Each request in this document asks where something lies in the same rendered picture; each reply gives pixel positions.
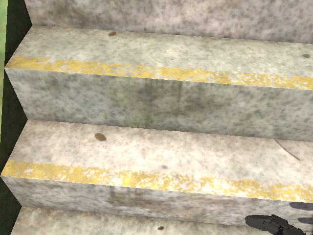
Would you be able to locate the right robot hand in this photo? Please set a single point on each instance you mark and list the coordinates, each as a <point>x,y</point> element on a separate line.
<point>273,224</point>

